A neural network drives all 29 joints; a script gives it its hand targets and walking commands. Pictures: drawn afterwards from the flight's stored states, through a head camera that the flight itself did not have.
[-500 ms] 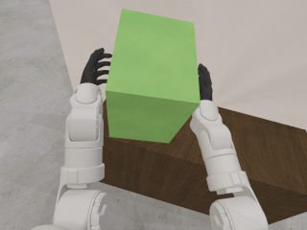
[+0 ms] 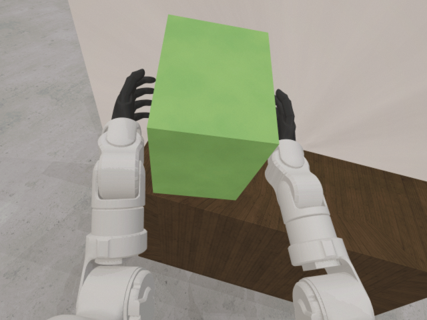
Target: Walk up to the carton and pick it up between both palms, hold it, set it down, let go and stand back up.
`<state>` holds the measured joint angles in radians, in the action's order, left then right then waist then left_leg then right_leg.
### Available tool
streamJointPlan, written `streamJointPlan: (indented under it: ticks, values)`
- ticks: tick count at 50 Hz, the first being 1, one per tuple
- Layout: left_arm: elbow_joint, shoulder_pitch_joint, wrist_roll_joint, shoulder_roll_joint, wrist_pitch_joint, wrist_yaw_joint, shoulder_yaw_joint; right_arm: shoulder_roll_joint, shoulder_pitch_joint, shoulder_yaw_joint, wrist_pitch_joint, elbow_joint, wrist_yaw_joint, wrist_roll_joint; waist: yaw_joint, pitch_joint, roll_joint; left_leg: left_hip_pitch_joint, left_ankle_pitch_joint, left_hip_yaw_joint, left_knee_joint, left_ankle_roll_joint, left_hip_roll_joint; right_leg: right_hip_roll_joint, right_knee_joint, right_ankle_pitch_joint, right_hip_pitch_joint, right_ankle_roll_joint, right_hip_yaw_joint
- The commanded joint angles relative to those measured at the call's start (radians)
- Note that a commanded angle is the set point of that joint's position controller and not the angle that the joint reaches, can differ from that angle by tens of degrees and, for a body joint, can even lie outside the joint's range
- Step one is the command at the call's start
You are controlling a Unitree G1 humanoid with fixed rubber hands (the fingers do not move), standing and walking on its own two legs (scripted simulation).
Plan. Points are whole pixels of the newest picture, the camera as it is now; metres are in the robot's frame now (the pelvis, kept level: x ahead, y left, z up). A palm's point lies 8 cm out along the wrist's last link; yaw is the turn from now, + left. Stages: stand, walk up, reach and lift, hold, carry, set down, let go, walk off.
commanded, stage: hold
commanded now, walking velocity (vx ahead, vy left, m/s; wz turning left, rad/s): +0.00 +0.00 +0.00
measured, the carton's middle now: (206, 118) +0.41 +0.00 +0.16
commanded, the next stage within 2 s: none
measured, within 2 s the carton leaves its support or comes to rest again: neither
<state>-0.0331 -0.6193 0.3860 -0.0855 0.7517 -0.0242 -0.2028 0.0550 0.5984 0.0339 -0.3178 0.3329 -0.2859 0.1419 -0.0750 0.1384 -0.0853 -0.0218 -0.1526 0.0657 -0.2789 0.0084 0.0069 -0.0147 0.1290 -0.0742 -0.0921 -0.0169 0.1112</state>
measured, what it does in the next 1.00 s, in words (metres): stands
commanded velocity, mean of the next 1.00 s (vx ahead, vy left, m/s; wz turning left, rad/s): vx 0.00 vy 0.00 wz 0.00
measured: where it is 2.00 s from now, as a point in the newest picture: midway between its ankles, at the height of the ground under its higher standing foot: outside the picture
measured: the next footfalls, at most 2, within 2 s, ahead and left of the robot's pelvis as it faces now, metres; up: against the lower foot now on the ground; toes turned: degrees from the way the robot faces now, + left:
none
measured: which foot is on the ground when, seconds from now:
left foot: down 0.00-1.00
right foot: down 0.00-1.00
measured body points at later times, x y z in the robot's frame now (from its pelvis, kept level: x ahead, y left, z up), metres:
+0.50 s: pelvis +0.00 +0.00 +0.00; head +0.00 +0.04 +0.45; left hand +0.38 +0.14 +0.19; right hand +0.38 -0.13 +0.17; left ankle +0.01 +0.12 -0.75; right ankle +0.01 -0.11 -0.75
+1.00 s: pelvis +0.00 -0.01 +0.00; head +0.00 +0.03 +0.45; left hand +0.39 +0.14 +0.20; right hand +0.38 -0.13 +0.18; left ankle +0.01 +0.12 -0.75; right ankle +0.01 -0.11 -0.75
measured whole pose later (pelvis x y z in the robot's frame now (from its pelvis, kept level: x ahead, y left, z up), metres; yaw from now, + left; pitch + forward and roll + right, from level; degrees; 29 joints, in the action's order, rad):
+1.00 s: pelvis +0.00 -0.01 +0.00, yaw +1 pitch -9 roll -1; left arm -0.03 -0.67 0.38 -0.07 0.78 -0.03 -0.22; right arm 0.08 0.65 0.07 -0.35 0.32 -0.28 0.10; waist -0.07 0.16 -0.10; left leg -0.04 -0.15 0.07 -0.27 0.02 0.01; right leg -0.02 0.15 -0.09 -0.11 -0.03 0.14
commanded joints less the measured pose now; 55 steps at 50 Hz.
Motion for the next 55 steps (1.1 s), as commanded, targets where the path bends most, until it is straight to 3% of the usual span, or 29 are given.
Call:
streamJointPlan:
  ticks: [1, 35, 36, 38, 41, 42, 47, 49, 50, 55]
  values:
    - [-0.085, -0.436, -0.151, -0.397, -0.047, -0.126, 0.367, 0.290, 0.587, -0.277, 0.053, -0.251, 0.072, 0.048, -0.012, -0.453, 0.102, -0.049, 0.306, -0.070, 0.011, 0.051, -0.044, -0.026, 0.036, 0.199, -0.154, 0.048, 0.027]
    - [-0.065, -0.449, -0.150, -0.392, -0.052, -0.127, 0.355, 0.292, 0.592, -0.263, 0.055, -0.236, 0.073, 0.039, -0.013, -0.451, 0.103, -0.035, 0.268, -0.072, 0.017, 0.045, -0.044, -0.024, 0.039, 0.183, -0.147, 0.050, 0.030]
    - [-0.126, -0.455, -0.179, -0.394, -0.056, -0.127, 0.384, 0.284, 0.613, -0.251, 0.059, -0.293, 0.074, 0.025, -0.014, -0.472, 0.102, -0.051, 0.271, -0.055, 0.020, 0.056, -0.035, -0.033, 0.047, 0.178, -0.157, 0.038, 0.045]
    - [-0.131, -0.480, -0.183, -0.394, -0.050, -0.128, 0.389, 0.292, 0.640, -0.245, 0.053, -0.292, 0.072, 0.010, -0.024, -0.465, 0.097, -0.052, 0.252, -0.061, 0.023, 0.051, -0.038, -0.037, 0.041, 0.166, -0.161, 0.037, 0.049]
    - [-0.119, -0.453, -0.168, -0.381, -0.029, -0.131, 0.381, 0.285, 0.606, -0.255, 0.036, -0.282, 0.068, 0.027, -0.008, -0.429, 0.121, -0.053, 0.265, -0.066, 0.023, 0.046, -0.038, -0.025, 0.044, 0.189, -0.167, 0.048, 0.033]
    - [-0.101, -0.452, -0.156, -0.374, -0.020, -0.134, 0.354, 0.273, 0.599, -0.251, 0.028, -0.259, 0.067, 0.021, -0.010, -0.417, 0.104, -0.032, 0.243, -0.064, 0.030, 0.046, -0.040, -0.026, 0.042, 0.183, -0.189, 0.045, 0.037]
    - [-0.089, -0.465, -0.151, -0.360, 0.001, -0.137, 0.337, 0.247, 0.612, -0.201, 0.012, -0.232, 0.078, 0.008, -0.012, -0.379, 0.126, -0.040, 0.179, -0.064, 0.042, 0.056, -0.032, -0.024, 0.037, 0.094, -0.138, 0.036, 0.054]
    - [-0.078, -0.495, -0.154, -0.356, -0.007, -0.141, 0.323, 0.261, 0.640, -0.191, 0.017, -0.232, 0.077, -0.011, -0.033, -0.391, 0.097, -0.050, 0.183, -0.068, 0.038, 0.058, -0.036, -0.025, 0.034, 0.108, -0.134, 0.037, 0.057]
    - [-0.084, -0.504, -0.160, -0.358, -0.019, -0.144, 0.322, 0.276, 0.638, -0.198, 0.020, -0.252, 0.076, -0.003, -0.026, -0.416, 0.079, -0.049, 0.185, -0.070, 0.035, 0.046, -0.039, -0.024, 0.039, 0.129, -0.150, 0.044, 0.050]
    - [-0.160, -0.465, -0.173, -0.379, -0.040, -0.156, 0.389, 0.300, 0.584, -0.259, 0.027, -0.302, 0.048, 0.017, -0.033, -0.507, 0.122, -0.063, 0.374, -0.058, 0.001, 0.049, -0.044, -0.017, 0.066, 0.359, -0.235, 0.050, 0.029]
